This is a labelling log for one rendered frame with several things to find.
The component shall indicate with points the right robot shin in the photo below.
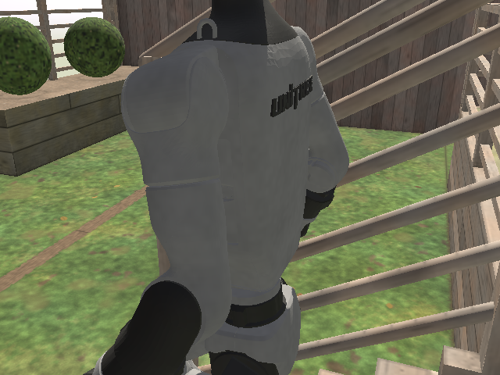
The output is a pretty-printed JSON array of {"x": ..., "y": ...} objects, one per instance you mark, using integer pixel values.
[{"x": 193, "y": 366}]

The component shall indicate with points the robot left upper arm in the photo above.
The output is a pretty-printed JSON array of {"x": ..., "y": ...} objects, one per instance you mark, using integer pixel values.
[{"x": 175, "y": 109}]

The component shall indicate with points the left robot forearm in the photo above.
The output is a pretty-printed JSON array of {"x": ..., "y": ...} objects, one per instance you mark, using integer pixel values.
[{"x": 158, "y": 337}]

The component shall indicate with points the right robot forearm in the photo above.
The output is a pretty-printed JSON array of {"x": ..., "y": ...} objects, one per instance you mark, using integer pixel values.
[{"x": 314, "y": 202}]

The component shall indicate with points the robot right upper arm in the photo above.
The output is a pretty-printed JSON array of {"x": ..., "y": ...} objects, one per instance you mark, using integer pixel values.
[{"x": 328, "y": 156}]

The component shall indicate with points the robot head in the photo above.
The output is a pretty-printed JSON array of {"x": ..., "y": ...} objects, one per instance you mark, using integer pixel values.
[{"x": 253, "y": 22}]

